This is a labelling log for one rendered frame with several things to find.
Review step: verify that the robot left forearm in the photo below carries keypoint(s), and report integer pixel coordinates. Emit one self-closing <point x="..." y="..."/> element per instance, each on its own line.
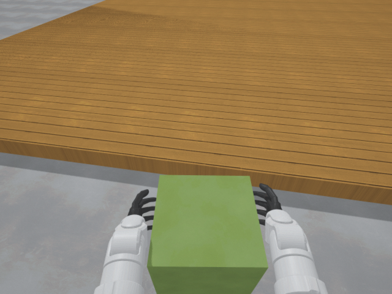
<point x="125" y="258"/>

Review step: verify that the carton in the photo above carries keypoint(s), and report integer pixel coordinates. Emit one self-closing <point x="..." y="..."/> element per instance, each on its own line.
<point x="206" y="236"/>

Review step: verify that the robot right forearm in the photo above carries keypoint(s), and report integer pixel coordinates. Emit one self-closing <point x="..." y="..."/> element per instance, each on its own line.
<point x="291" y="256"/>

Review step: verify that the right robot hand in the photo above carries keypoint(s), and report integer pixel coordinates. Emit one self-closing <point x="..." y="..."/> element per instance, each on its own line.
<point x="271" y="201"/>

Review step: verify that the left robot hand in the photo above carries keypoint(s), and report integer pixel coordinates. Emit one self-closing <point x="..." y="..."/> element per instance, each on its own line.
<point x="139" y="202"/>

